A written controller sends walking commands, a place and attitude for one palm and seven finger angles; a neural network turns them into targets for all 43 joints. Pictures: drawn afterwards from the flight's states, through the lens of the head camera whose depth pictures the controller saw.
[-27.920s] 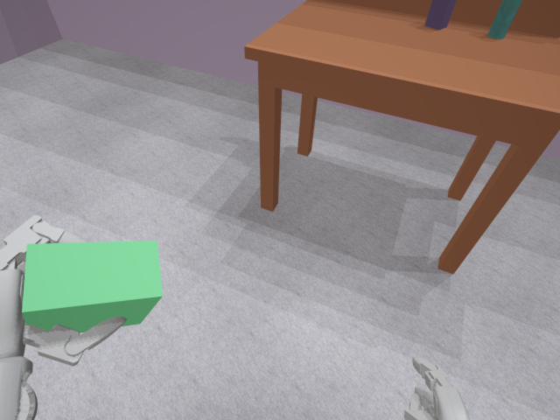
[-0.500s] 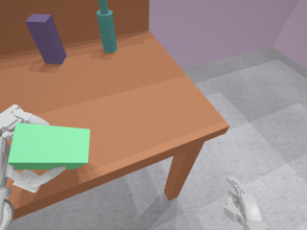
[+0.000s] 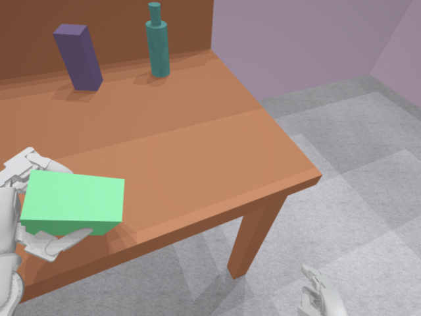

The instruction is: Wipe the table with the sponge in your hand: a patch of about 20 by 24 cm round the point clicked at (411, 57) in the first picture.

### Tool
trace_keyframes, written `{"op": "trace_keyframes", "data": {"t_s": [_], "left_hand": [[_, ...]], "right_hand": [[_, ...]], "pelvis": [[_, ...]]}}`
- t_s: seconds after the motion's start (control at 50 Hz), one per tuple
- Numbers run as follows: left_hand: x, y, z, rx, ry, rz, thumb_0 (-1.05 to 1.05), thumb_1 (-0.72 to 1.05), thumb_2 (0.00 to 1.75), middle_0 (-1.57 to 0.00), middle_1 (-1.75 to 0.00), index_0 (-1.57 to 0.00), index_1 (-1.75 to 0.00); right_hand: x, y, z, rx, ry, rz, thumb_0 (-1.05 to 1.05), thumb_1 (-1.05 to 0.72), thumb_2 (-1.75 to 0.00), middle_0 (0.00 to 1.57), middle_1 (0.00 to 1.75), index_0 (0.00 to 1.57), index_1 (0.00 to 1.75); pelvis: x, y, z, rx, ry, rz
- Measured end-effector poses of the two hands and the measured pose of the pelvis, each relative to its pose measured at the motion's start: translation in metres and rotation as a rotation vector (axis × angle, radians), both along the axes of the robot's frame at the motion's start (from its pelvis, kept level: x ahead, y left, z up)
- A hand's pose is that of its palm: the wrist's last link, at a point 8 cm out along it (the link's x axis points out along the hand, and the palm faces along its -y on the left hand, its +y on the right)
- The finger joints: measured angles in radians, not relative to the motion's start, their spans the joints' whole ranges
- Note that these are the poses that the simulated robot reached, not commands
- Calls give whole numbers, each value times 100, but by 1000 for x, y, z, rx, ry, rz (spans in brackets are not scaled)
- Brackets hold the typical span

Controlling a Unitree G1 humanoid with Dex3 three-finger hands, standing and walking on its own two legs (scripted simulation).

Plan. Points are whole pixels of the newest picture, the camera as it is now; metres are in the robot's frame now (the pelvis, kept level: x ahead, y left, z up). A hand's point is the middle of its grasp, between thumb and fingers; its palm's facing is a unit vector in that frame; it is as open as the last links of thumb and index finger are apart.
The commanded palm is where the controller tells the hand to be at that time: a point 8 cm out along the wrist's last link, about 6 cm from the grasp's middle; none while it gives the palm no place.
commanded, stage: come to a stop and stand still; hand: left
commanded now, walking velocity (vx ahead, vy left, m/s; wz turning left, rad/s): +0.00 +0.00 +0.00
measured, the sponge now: (86, 208) +0.24 +0.22 +0.12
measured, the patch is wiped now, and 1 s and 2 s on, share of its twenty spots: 0.00 0.00 0.00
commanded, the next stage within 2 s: look again from close up in 1.30 s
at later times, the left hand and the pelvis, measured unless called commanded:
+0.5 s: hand (73, 197) +0.24 +0.23 +0.15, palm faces +0.35 -0.82 -0.45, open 10.4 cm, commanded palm +0.18 +0.27 +0.17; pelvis +0.03 -0.02 -0.01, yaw +3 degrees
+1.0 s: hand (46, 237) +0.18 +0.25 +0.13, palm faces +0.48 -0.82 -0.31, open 10.4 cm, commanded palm +0.12 +0.27 +0.17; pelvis -0.02 -0.02 +0.00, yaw +4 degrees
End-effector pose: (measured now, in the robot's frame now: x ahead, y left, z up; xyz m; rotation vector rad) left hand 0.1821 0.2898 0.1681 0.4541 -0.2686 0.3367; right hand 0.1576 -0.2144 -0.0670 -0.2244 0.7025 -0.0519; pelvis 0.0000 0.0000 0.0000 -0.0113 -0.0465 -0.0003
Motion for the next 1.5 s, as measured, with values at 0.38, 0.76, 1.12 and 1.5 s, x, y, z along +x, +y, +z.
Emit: {"op": "trace_keyframes", "data": {"t_s": [0.38, 0.76, 1.12, 1.5], "left_hand": [[24, 28, 53, 180, -214, 120, 0, -55, 102, -73, -130, -75, -128], [-24, -3, 16, 102, -38, 119, 0, -54, 102, -72, -131, -74, -129], [-45, -8, -10, -61, -30, 84, 0, -54, 102, -72, -131, -74, -129], [-46, 3, -17, -82, -2, 102, 0, -54, 102, -72, -132, -74, -130]], "right_hand": [[26, -14, -8, -6, 10, 123, 1, -91, -89, 20, 30, 20, 30], [40, -39, -5, -61, -13, 150, 1, -91, -89, 20, 30, 20, 30], [-8, -12, 4, -27, -49, 95, 1, -91, -89, 20, 30, 20, 30], [-16, -10, -6, -34, 6, 59, 2, -91, -89, 20, 30, 20, 30]], "pelvis": [[22, -20, -7, 1, 89, 49], [13, -30, -7, 3, 73, 93], [-27, -20, -6, 2, 8, 67], [-26, -7, -5, 2, 8, 65]]}}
